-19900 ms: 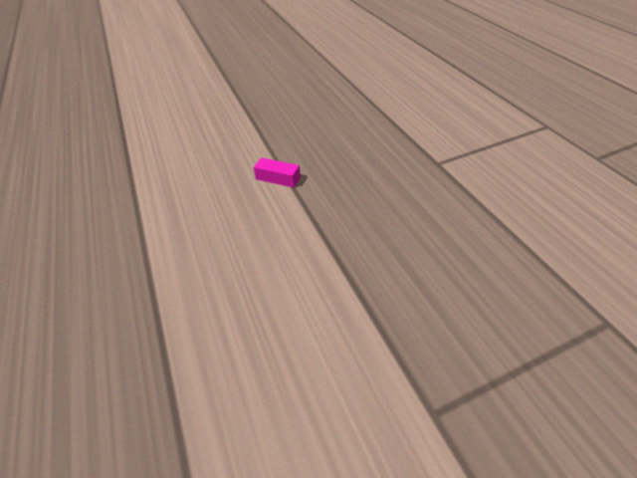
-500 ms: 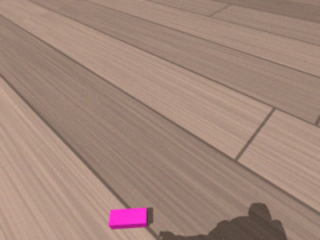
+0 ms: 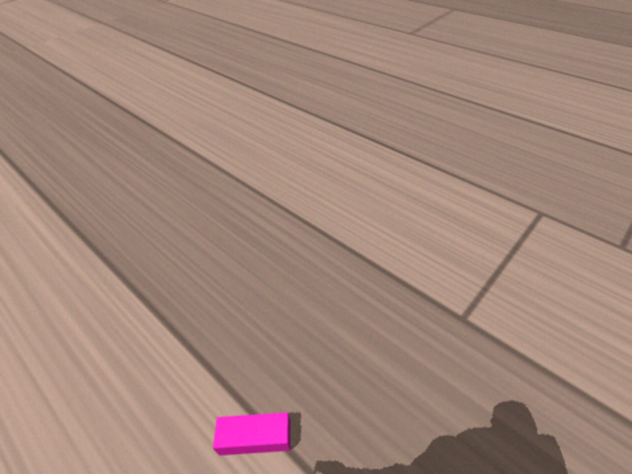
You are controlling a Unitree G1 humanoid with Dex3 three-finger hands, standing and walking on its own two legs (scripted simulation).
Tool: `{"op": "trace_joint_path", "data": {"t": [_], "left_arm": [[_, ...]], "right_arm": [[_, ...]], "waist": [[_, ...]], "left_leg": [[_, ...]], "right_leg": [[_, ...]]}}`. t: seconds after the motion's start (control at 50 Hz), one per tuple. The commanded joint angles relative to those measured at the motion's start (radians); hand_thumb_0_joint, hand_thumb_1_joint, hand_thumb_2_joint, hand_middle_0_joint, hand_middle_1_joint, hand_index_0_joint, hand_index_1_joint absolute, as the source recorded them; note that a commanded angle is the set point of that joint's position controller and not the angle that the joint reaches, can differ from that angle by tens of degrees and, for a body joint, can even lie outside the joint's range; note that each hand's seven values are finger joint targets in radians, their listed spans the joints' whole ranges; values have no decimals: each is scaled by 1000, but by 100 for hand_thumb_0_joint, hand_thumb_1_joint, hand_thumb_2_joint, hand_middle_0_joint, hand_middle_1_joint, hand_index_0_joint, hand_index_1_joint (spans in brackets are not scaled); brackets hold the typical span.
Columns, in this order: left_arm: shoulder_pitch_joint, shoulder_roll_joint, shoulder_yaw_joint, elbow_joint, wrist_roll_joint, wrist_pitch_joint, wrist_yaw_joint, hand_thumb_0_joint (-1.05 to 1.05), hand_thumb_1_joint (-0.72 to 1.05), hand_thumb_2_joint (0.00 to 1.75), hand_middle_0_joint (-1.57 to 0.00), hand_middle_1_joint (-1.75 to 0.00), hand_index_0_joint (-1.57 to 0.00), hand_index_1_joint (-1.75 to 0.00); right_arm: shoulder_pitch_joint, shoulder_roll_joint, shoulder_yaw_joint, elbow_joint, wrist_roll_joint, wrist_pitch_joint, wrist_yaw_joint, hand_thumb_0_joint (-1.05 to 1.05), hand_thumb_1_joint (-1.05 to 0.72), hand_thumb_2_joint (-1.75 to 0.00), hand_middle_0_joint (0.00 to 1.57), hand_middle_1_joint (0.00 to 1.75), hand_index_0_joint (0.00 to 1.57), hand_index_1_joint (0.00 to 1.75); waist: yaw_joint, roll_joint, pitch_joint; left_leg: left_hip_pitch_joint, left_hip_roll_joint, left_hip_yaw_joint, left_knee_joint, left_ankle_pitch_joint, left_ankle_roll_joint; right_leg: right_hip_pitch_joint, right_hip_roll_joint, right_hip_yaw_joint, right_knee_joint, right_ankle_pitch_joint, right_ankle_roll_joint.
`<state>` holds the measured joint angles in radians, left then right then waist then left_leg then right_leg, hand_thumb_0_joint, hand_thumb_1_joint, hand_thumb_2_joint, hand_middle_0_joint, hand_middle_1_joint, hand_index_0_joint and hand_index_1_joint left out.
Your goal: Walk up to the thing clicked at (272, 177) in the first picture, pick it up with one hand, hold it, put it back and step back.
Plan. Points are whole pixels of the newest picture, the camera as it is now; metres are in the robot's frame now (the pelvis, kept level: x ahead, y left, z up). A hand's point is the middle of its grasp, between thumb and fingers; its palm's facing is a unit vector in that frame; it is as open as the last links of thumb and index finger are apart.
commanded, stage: walk up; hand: left
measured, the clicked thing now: (253, 433) +0.41 +0.27 -0.74
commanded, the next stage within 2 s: none
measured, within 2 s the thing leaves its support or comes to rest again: neither
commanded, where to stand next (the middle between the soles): +0.03 +0.01 m, yaw +2 degrees
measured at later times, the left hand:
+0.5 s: hand out of the picture +0.09 +0.27 -0.17, palm faces -0.03 -0.91 -0.41, open 7.4 cm
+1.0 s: hand out of the picture +0.05 +0.27 -0.15, palm faces -0.01 -0.88 -0.47, open 7.4 cm
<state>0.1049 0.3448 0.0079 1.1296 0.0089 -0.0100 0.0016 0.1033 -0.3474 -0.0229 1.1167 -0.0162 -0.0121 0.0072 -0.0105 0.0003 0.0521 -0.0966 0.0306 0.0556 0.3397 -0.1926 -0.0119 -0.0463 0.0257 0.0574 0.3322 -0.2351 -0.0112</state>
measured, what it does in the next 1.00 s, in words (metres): steps on the spot: left foot, then right foot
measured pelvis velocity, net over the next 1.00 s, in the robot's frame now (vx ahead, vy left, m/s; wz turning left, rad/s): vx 0.00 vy -0.01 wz -0.02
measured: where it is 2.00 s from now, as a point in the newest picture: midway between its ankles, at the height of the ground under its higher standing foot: outside the picture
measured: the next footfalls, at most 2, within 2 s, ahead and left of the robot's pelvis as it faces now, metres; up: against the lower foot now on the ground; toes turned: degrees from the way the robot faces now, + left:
left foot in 0.54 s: +0.24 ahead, +0.11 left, +0.00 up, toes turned -1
right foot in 0.88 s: +0.04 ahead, -0.12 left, +0.00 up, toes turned +0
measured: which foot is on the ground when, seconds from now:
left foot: down 0.00-0.20, up 0.22-0.52, down 0.54-0.92, up 0.94-1.00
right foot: down 0.00-0.56, up 0.58-0.86, down 0.88-1.00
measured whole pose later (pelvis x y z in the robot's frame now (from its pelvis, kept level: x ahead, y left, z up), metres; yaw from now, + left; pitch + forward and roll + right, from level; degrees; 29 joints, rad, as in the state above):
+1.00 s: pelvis +0.00 -0.01 -0.03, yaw -1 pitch -4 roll +3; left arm 0.26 0.37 0.06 0.86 0.04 0.05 0.01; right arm 0.10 -0.39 -0.09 0.79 -0.03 0.11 0.01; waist 0.04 0.04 0.16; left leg -0.59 -0.13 -0.12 1.05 -0.43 -0.01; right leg -0.26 -0.02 0.04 0.73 -0.40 -0.03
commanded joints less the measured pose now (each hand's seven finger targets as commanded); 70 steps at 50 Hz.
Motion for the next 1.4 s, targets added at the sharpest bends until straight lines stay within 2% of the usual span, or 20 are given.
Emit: {"op": "trace_joint_path", "data": {"t": [0.0, 0.1, 0.16, 0.22, 0.4, 0.5, 0.54, 0.58, 0.66, 0.78, 0.86, 0.9, 0.92, 1.0, 1.04, 1.12, 1.22, 1.26, 1.28, 1.38], "left_arm": [[-20, 241, 66, -95, 17, -28, -2, 0, 90, 90, -20, -30, -20, -30], [28, 214, 72, -128, 25, -27, -18, 0, 90, 90, -20, -30, -20, -30], [159, 222, 82, -111, 27, -61, -13, 0, 90, 90, -20, -30, -20, -30], [265, 357, 119, -139, 25, -71, -3, 0, 90, 90, -20, -30, -20, -30], [51, 212, 77, -273, -9, -15, 42, 0, 90, 90, -20, -30, -20, -30], [65, 228, 75, -306, -43, 31, 36, 0, 90, 90, -20, -30, -20, -30], [187, 158, 69, -310, -62, 44, 46, 0, 90, 90, -20, -30, -20, -30], [235, 214, 65, -274, -49, 69, 60, 0, 90, 90, -20, -30, -20, -30], [207, 230, 87, -283, -44, 81, 40, 0, 90, 90, -20, -30, -20, -30], [244, 213, 101, -302, -24, 62, 37, 0, 90, 90, -20, -30, -20, -30], [314, 236, 127, -280, 16, 41, 26, 0, 90, 90, -20, -30, -20, -30], [140, 427, 171, -381, 51, 39, 26, 0, 90, 90, -20, -30, -20, -30], [36, 448, 173, -428, 56, 28, 35, 0, 90, 90, -20, -30, -20, -30], [-73, 255, 143, -416, 28, 14, 43, 0, 90, 90, -20, -30, -20, -30], [47, 248, 139, -430, 40, 3, 39, 0, 90, 90, -20, -30, -20, -30], [207, 290, 167, -422, 60, -5, -14, 0, 90, 90, -20, -30, -20, -30], [196, 297, 137, -425, 30, 10, -34, 0, 90, 90, -20, -30, -20, -30], [178, 146, 103, -487, 18, 9, -35, 0, 90, 90, -20, -30, -20, -30], [43, 267, 133, -486, 28, 3, -27, 0, 90, 90, -20, -30, -20, -30], [205, 268, 126, -386, 3, -26, -53, 0, 90, 90, -20, -30, -20, -30]], "right_arm": [[35, -257, -68, -84, -3, -30, 0, 0, -90, -90, 20, 30, 20, 30], [29, -329, -101, -137, -16, -30, 6, 0, -90, -90, 20, 30, 20, 30], [-14, -243, -73, -180, -5, -30, 16, 0, -90, -90, 20, 30, 20, 30], [-49, -220, -66, -253, -7, -20, 9, 0, -90, -90, 20, 30, 20, 30], [72, -166, -53, -221, 16, 21, -6, 0, -90, -90, 20, 30, 20, 30], [172, -234, -92, -223, 4, 15, -25, 0, -90, -90, 20, 30, 20, 30], [182, -302, -111, -266, -4, 13, -42, 0, -90, -90, 20, 30, 20, 30], [89, -320, -121, -298, 26, 23, -49, 0, -90, -90, 20, 30, 20, 30], [-9, -242, -99, -365, 2, 45, -49, 0, -90, -90, 20, 30, 20, 30], [-31, -260, -116, -418, -27, 70, -13, 0, -90, -90, 20, 30, 20, 30], [-29, -235, -115, -436, -15, 96, -3, 0, -90, -90, 20, 30, 20, 30], [-54, -211, -115, -463, -9, 97, -11, 0, -90, -90, 20, 30, 20, 30], [-51, -273, -141, -462, -19, 102, -19, 0, -90, -90, 20, 30, 20, 30], [156, -185, -109, -377, 3, 90, 0, 0, -90, -90, 20, 30, 20, 30], [128, -238, -106, -394, 4, 80, -6, 0, -90, -90, 20, 30, 20, 30], [95, -280, -108, -387, 11, 6, 14, 0, -90, -90, 20, 30, 20, 30], [287, -221, -108, -286, -21, -46, -5, 0, -90, -90, 20, 30, 20, 30], [386, -379, -139, -294, -44, -62, -10, 0, -90, -90, 20, 30, 20, 30], [377, -434, -147, -304, -16, -60, -7, 0, -90, -90, 20, 30, 20, 30], [243, -289, -95, -356, 1, -91, 1, 0, -90, -90, 20, 30, 20, 30]], "waist": [[-15, 26, -91], [1, 135, 129], [73, 3, 63], [110, -89, 90], [12, -162, 69], [-58, -29, -132], [-30, 185, -277], [3, 180, -225], [22, 111, -150], [14, 202, -159], [42, 106, -120], [78, -295, 40], [50, -288, 90], [-69, -120, 41], [15, -118, -48], [135, -319, -148], [-21, -97, -46], [-46, 270, 6], [-111, 130, 131], [2, 157, 170]], "left_leg": [[101, 85, -116, 18, -214, 108], [-90, 316, -374, -171, -417, 259], [-198, 133, -132, 176, 18, 149], [-573, -50, -133, 603, -366, 42], [-283, -41, -60, 401, -74, 14], [46, -44, -27, 105, 591, 69], [243, 264, -406, 137, 1084, 276], [15, 365, -506, 77, 878, 362], [-156, 185, -243, 59, 474, 239], [-117, 195, -281, 72, 160, 242], [-352, 110, -270, 188, -77, 124], [-481, -189, -202, 729, -431, -6], [-412, -120, -308, 929, -397, -18], [-450, -203, -260, 1029, -215, -19], [-463, -170, -229, 968, -226, -33], [-545, -82, -75, 508, -306, -32], [35, -95, 11, -72, -137, 42], [278, 272, -687, -117, -417, 140], [15, 410, -837, -216, -684, 272], [-11, 179, -279, -101, -68, 213]], "right_leg": [[-153, -79, 59, 44, -201, -65], [-308, -50, -13, 322, -255, -42], [-35, -76, 75, -5, -80, -71], [162, -394, 517, -103, 228, -199], [-79, -193, 22, 99, 801, -117], [-123, -67, -44, 480, 527, -19], [-307, 114, 2, 893, -412, 16], [-258, 34, 100, 1040, -459, 5], [-261, 39, 84, 952, -310, 6], [-238, -12, -34, 532, -287, 29], [-67, -32, -10, 167, -125, -35], [-465, -505, 572, -148, -297, -287], [-598, -573, 670, -171, -260, -351], [-324, -201, 45, 94, 312, -118], [-145, -235, 100, 144, 358, -155], [232, -242, 216, 3, -486, -197], [-187, -183, 11, 283, -148, -128], [-802, 28, -90, 757, -394, -12], [-792, -75, 87, 722, -314, -19], [-606, -88, 25, 597, -70, -6]]}}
